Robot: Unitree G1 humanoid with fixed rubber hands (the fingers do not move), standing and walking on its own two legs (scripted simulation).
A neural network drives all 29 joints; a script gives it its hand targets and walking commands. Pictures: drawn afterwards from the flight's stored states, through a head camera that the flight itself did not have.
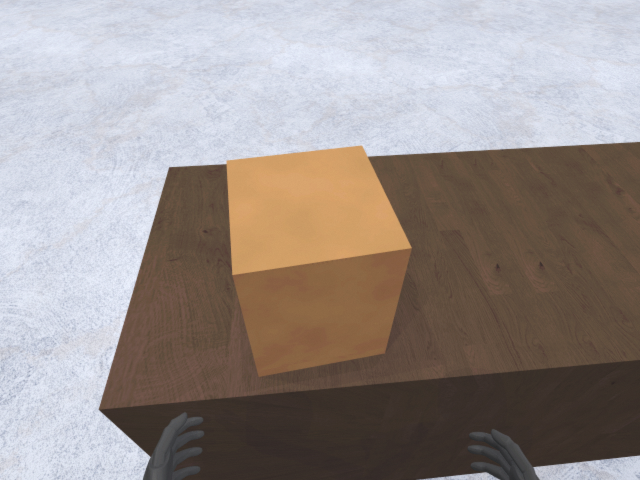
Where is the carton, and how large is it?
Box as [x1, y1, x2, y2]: [226, 145, 411, 376]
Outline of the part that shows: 361,145 226,160 232,275 259,376 383,353 385,350 411,247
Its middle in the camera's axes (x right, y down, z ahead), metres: -0.01 +0.04 +0.59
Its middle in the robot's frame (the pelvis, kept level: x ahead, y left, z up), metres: +0.43 +0.04 +0.02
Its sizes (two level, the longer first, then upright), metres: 0.210 0.200 0.250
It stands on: a pedestal, 0.68 m high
